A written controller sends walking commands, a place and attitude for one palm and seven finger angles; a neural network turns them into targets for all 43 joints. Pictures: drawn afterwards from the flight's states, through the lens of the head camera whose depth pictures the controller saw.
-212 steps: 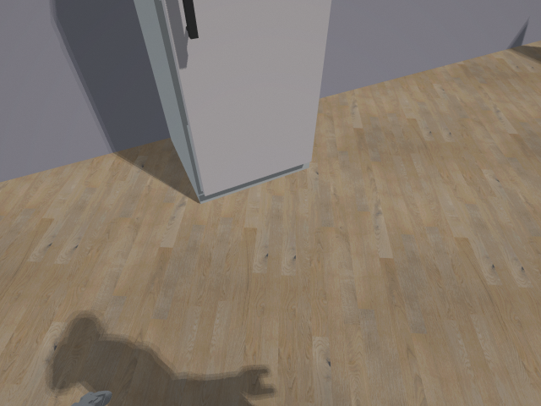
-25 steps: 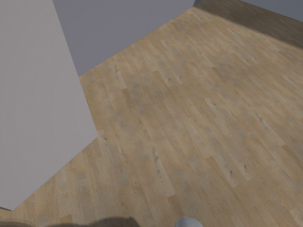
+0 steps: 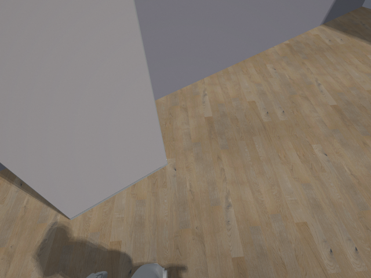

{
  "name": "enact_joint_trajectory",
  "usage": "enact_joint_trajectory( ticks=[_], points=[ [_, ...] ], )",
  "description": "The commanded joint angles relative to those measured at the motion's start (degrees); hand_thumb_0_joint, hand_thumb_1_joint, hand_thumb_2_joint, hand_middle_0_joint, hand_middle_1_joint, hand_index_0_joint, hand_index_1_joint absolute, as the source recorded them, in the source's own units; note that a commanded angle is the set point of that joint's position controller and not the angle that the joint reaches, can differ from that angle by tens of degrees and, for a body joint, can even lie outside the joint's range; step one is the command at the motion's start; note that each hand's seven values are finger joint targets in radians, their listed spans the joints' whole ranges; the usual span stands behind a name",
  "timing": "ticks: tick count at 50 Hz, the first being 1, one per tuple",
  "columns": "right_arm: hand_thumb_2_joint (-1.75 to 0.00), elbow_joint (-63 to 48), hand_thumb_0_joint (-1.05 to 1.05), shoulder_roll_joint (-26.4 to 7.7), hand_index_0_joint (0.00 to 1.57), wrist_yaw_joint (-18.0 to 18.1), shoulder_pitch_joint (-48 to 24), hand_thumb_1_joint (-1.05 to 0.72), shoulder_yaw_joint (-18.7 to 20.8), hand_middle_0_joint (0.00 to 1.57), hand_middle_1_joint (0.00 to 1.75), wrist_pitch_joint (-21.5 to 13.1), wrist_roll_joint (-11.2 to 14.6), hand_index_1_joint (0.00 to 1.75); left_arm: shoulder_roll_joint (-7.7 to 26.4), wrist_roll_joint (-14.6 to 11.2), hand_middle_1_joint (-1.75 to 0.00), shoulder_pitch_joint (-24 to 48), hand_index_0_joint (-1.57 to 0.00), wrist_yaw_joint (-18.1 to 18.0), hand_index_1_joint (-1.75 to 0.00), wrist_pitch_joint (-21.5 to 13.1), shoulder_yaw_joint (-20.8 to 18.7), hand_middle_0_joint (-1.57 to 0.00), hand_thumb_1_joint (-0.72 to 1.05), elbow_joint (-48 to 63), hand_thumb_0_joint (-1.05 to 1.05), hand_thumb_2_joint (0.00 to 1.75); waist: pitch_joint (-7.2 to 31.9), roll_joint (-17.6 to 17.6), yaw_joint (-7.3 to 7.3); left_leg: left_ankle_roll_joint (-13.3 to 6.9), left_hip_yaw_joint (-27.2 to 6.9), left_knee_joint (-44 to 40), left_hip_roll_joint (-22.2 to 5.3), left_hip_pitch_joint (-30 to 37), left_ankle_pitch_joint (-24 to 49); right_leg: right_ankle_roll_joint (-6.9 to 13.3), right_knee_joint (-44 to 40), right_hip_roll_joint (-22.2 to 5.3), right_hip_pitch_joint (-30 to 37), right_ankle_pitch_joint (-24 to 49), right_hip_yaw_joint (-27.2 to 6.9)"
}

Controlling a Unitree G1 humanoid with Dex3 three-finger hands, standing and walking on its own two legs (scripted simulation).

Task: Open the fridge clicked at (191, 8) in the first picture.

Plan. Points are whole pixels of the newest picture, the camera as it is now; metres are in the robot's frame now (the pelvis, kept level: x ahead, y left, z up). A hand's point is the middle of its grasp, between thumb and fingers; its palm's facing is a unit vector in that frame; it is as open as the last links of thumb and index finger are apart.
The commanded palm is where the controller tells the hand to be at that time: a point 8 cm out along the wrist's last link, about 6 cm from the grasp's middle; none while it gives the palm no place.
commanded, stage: turn to face it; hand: left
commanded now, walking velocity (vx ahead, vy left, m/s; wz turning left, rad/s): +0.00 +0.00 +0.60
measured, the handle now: out of the picture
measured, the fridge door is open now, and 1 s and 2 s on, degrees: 0 0 0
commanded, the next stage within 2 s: take the last steps up to it in 0.90 s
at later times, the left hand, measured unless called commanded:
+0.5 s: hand out of the picture +0.03 +0.28 -0.16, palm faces +0.32 -0.90 -0.28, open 7.4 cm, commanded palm none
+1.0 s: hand out of the picture -0.08 +0.20 -0.16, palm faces +0.55 -0.80 -0.26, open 7.4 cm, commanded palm none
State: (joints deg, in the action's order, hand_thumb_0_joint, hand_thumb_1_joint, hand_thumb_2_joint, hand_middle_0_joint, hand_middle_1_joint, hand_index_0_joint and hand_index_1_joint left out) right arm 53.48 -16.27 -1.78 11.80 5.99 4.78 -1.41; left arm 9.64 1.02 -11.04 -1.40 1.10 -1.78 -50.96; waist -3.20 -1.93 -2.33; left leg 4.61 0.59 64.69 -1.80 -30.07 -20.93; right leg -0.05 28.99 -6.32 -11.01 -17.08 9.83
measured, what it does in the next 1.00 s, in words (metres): steps on the spot, turning left: left foot, then right foot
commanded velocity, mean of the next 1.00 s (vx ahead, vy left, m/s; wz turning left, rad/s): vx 0.01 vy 0.00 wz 0.46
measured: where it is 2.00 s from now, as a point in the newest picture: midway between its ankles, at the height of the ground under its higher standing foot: outside the picture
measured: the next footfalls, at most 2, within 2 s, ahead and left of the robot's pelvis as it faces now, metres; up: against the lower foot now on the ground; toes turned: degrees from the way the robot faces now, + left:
left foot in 0.20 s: +0.01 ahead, +0.15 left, +0.00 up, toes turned +14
right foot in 0.62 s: +0.10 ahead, -0.08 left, +0.00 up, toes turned +19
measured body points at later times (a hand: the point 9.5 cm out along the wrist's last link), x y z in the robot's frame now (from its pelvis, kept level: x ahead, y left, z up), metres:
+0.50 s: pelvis +0.00 +0.03 +0.00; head +0.04 +0.05 +0.45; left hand +0.01 +0.33 -0.14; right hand +0.16 -0.19 -0.14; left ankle -0.03 +0.14 -0.74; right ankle +0.04 -0.12 -0.69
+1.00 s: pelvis -0.01 +0.00 +0.00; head +0.02 +0.01 +0.44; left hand -0.11 +0.24 -0.14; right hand +0.19 -0.18 -0.15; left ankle -0.11 +0.11 -0.71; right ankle +0.06 -0.10 -0.74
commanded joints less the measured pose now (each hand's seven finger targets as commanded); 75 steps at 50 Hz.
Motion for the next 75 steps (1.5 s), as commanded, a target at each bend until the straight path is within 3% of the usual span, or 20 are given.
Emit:
enact_joint_trajectory(
  ticks=[1, 8, 9, 10, 12, 17, 24, 29, 30, 31, 32, 33, 38, 47, 51, 52, 53, 54, 60, 75],
  points=[
    [-0.9, -5.76, 0.0, -1.84, 0.2, -0.11, -6.47, -0.9, -0.19, 0.2, 0.3, -1.23, 0.35, 0.3, 13.57, 0.54, -0.3, -3.35, -0.2, -0.58, -0.3, -1.17, -3.45, -0.2, 0.9, 3.07, 0.0, 0.9, 0.52, 12.51, 4.09, 0.28, 2.69, -7.96, -1.3, -1.5, -2.87, 6.68, -9.59, -14.5, 4.14, 19.17, -7.24],
    [-0.9, -5.85, 0.0, -2.91, 0.2, 0.14, -2.62, -0.9, -0.77, 0.2, 0.3, -2.92, 0.6, 0.3, 15.34, 0.22, -0.3, -4.15, -0.2, 0.02, -0.3, -0.32, -4.47, -0.2, 0.9, 1.83, 0.0, 0.9, 7.34, 12.04, 2.96, -2.22, 6.75, -35.15, 0.62, 15.09, 4.79, 2.43, 4.11, -14.05, 5.38, 27.73, -0.63],
    [-0.9, -4.66, 0.0, -6.29, 0.2, 0.21, 2.04, -0.9, 0.05, 0.2, 0.3, -3.54, 0.47, 0.3, 14.49, -0.3, -0.3, -3.8, -0.2, 0.15, -0.3, -0.13, -4.32, -0.2, 0.9, 2.37, 0.0, 0.9, 10.88, 5.25, 0.08, -3.75, 2.26, -41.49, -2.51, 25.89, 15.86, -0.44, 13.82, -12.28, -1.29, 22.52, 1.47],
    [-0.9, -4.48, 0.0, -13.47, 0.2, 0.72, 5.94, -0.9, 1.87, 0.2, 0.3, -4.16, 0.16, 0.3, 10.5, -0.78, -0.3, -2.52, -0.2, 0.72, -0.3, -0.05, -3.59, -0.2, 0.9, 4.98, 0.0, 0.9, 12.53, -13.9, -2.25, -11.26, -19.11, -42.3, -18.35, 36.97, 39.94, -5.53, 27.27, -3.51, -19.91, -9.39, 2.65],
    [-0.9, -2.53, 0.0, -14.26, 0.2, 1.56, 8.85, -0.9, 1.74, 0.2, 0.3, -3.71, 0.56, 0.3, 10.33, -0.17, -0.3, 2.89, -0.2, 0.31, -0.3, 0.8, -2.91, -0.2, 0.9, 6.81, 0.0, 0.9, 11.11, -7.45, -2.92, -18.12, -17.88, -40.77, -22.96, 34.26, 52.61, -5.11, 37.96, -2.86, -24.78, -19.21, -6.37],
    [-0.9, -5.02, 0.0, -8.61, 0.2, 2.54, -1.16, -0.9, -0.16, 0.2, 0.3, -4.36, 0.31, 0.3, 10.09, -0.43, -0.3, 1.24, -0.2, 0.84, -0.3, 0.68, -3.36, -0.2, 0.9, 3.59, 0.0, 0.9, 6.89, -7.39, 0.98, -13.28, -10.89, -41.71, -11.5, 25.72, 42.64, -5.97, 35.49, -0.59, -20.91, -7.8, -8.7],
    [-0.9, -4.84, 0.0, -9.32, 0.2, 2.17, 0.09, -0.9, 0.46, 0.2, 0.3, -3.65, 0.0, 0.3, 9.44, -0.68, -0.3, 4.2, -0.2, 0.49, -0.3, 0.67, -2.88, -0.2, 0.9, 5.46, 0.0, 0.9, 6.67, -6.37, 0.18, -14.55, -17.18, -42.39, -10.84, 23.87, 34.54, -5.95, 20.81, 2.47, -15.53, -8.28, -8.93],
    [-0.9, -5.83, 0.0, -8.68, 0.2, 1.89, -3.16, -0.9, 0.78, 0.2, 0.3, -3.14, 0.37, 0.3, 9.95, -0.96, -0.3, -1.66, -0.2, 0.06, -0.3, -0.52, -2.99, -0.2, 0.9, 4.45, 0.0, 0.9, 7.64, -6.88, 3.37, -11.07, -18.49, -36.47, -7.2, 15.42, 31.08, -4.88, -0.34, 4.81, 0.59, 2.85, -7.32],
    [-0.9, -5.97, 0.0, -6.88, 0.2, 1.67, -2.91, -0.9, 0.54, 0.2, 0.3, -3.21, 0.77, 0.3, 12.05, -0.67, -0.3, -3.93, -0.2, -0.21, -0.3, -1.15, -3.43, -0.2, 0.9, 4.05, 0.0, 0.9, 8.17, -1.4, 4.55, -8.12, -16.44, -31.98, -4.21, 9.66, 21.86, -4.17, -7.75, 0.91, 8.14, 8.04, -10.53],
    [-0.9, -6.88, 0.0, -2.29, 0.2, 1.39, -0.89, -0.9, -0.23, 0.2, 0.3, -3.21, 1.25, 0.3, 17.87, 0.41, -0.3, -4.7, -0.2, -0.79, -0.3, -1.76, -4.55, -0.2, 0.9, 4.1, 0.0, 0.9, 9.0, 16.45, 4.6, -3.18, -6.59, -18.82, 4.07, -1.85, -0.91, 0.91, -12.49, -15.05, 15.52, 12.7, -25.96],
    [-0.9, -7.86, 0.0, -3.57, 0.2, 1.6, -2.21, -0.9, 0.22, 0.2, 0.3, -2.86, 0.74, 0.3, 19.72, 0.26, -0.3, -4.74, -0.2, -0.77, -0.3, -1.34, -4.49, -0.2, 0.9, 4.86, 0.0, 0.9, 7.88, 18.47, 5.16, -2.25, -4.7, -6.63, 4.79, -2.81, -14.82, 7.12, -13.11, -23.49, 7.74, 16.99, -31.38],
    [-0.9, -7.14, 0.0, -4.99, 0.2, 1.53, -2.11, -0.9, 0.61, 0.2, 0.3, -2.16, 0.42, 0.3, 17.01, 0.15, -0.3, -2.29, -0.2, -1.05, -0.3, -1.15, -4.31, -0.2, 0.9, 5.45, 0.0, 0.9, 5.69, 11.52, 4.07, -2.74, -6.91, 0.87, 2.73, -1.26, -11.65, 8.93, -13.59, -21.81, 2.33, 11.92, -27.34],
    [-0.9, -3.18, 0.0, -2.79, 0.2, 0.22, 0.91, -0.9, 0.21, 0.2, 0.3, -1.24, 0.16, 0.3, 11.56, 0.22, -0.3, 3.01, -0.2, -0.56, -0.3, -1.41, -2.79, -0.2, 0.9, 5.85, 0.0, 0.9, 0.54, 12.85, 1.07, -1.29, -2.35, 4.83, 0.47, -0.33, 0.15, 4.81, -12.82, -10.83, -2.26, 7.59, -11.36],
    [-0.9, -3.59, 0.0, -0.34, 0.2, 0.73, -5.14, -0.9, -1.65, 0.2, 0.3, -2.09, 0.96, 0.3, 14.8, 0.95, -0.3, -5.96, -0.2, -0.39, -0.3, -1.19, -3.72, -0.2, 0.9, 1.07, 0.0, 0.9, 4.31, 14.35, 5.51, -1.38, 2.89, -18.5, 0.79, 7.3, -6.1, 8.06, -8.59, -13.68, 5.1, 23.03, -10.43],
    [-0.9, -0.82, 0.0, -0.71, 0.2, 1.26, 1.98, -0.9, -2.23, 0.2, 0.3, -3.55, 0.99, 0.3, 13.89, 0.12, -0.3, -4.13, -0.2, -0.33, -0.3, -0.76, -3.69, -0.2, 0.9, -0.52, 0.0, 0.9, 8.74, 11.79, 1.76, -2.62, 3.98, -40.07, 1.39, 21.81, 7.31, 3.03, -0.87, -11.05, 1.81, 19.86, -6.37],
    [-0.9, -0.15, 0.0, -3.8, 0.2, 1.37, 4.03, -0.9, -1.78, 0.2, 0.3, -4.29, 0.71, 0.3, 11.59, -0.53, -0.3, -4.62, -0.2, -0.11, -0.3, -0.49, -3.21, -0.2, 0.9, -0.35, 0.0, 0.9, 10.45, 3.08, 0.81, -3.99, -0.85, -45.27, -3.33, 29.5, 10.9, 0.11, 5.48, -7.85, -4.23, 9.85, -3.14],
    [-0.9, -0.49, 0.0, -9.23, 0.2, 1.56, 5.34, -0.9, -0.57, 0.2, 0.3, -4.54, 0.1, 0.3, 7.84, -0.64, -0.3, -4.7, -0.2, 0.46, -0.3, -0.33, -2.33, -0.2, 0.9, 1.03, 0.0, 0.9, 9.98, -13.61, 0.09, -9.16, -17.86, -48.25, -16.42, 35.17, 14.68, -3.32, 16.26, -0.69, -18.57, -11.46, -0.05],
    [-0.9, 0.11, 0.0, -11.34, 0.2, 1.84, 7.6, -0.9, -0.21, 0.2, 0.3, -4.02, -0.09, 0.3, 7.57, 0.11, -0.3, -0.4, -0.2, 0.49, -0.3, -0.13, -1.79, -0.2, 0.9, 2.15, 0.0, 0.9, 6.49, -14.43, -1.98, -14.8, -22.85, -50.48, -21.29, 31.01, 13.76, -3.01, 24.65, 0.87, -22.89, -19.12, -3.43],
    [-0.9, 1.65, 0.0, -3.06, 0.2, 3.27, 5.63, -0.9, -2.77, 0.2, 0.3, -6.66, 0.49, 0.3, 7.48, 0.61, -0.3, -2.19, -0.2, 2.35, -0.3, -1.03, -1.72, -0.2, 0.9, -3.59, 0.0, 0.9, -0.82, -5.96, 1.3, -13.63, -11.33, -53.07, -11.45, 27.46, 13.39, -2.76, 34.52, -0.17, -25.3, -1.49, -7.05],
    [-0.9, 8.05, 0.0, -1.53, 0.2, 3.47, 13.82, -0.9, -2.38, 0.2, 0.3, -7.84, -0.28, 0.3, 3.61, 0.13, -0.3, 3.84, -0.2, 2.57, -0.3, -2.76, -1.52, -0.2, 0.9, -2.08, 0.0, 0.9, -4.03, -3.99, 0.85, -14.82, -9.1, -50.42, -12.59, 24.51, 16.52, -1.17, 6.34, 2.33, -12.73, 0.56, -3.89]
  ],
)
